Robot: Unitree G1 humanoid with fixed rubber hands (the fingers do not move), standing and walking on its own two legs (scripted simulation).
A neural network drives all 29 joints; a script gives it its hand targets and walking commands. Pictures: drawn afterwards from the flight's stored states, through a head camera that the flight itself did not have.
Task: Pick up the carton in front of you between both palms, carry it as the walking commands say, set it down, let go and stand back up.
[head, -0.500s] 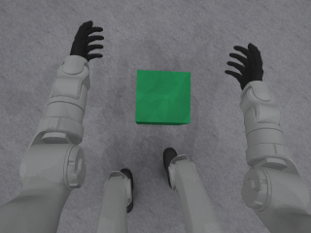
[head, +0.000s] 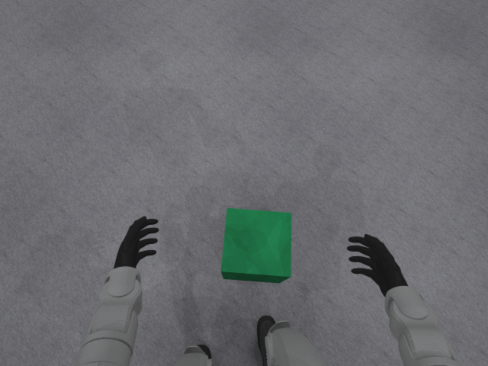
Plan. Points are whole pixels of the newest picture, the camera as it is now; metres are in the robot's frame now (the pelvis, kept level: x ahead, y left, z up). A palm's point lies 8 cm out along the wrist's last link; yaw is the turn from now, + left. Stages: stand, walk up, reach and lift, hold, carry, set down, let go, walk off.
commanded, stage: let go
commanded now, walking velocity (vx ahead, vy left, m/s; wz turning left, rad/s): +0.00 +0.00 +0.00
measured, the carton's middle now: (255, 248) +0.40 -0.08 -0.61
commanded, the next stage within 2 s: stand in 0.82 s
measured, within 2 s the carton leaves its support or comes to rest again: neither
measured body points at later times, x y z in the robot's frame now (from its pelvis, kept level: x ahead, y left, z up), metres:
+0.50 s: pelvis +0.03 +0.04 +0.04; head +0.05 +0.04 +0.48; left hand +0.21 +0.28 -0.04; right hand +0.20 -0.19 -0.04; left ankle -0.02 +0.15 -0.71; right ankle +0.04 -0.10 -0.70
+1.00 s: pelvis +0.03 +0.02 +0.03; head +0.02 +0.00 +0.48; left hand +0.17 +0.29 -0.05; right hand +0.18 -0.25 -0.06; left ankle -0.02 +0.15 -0.70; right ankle +0.04 -0.10 -0.71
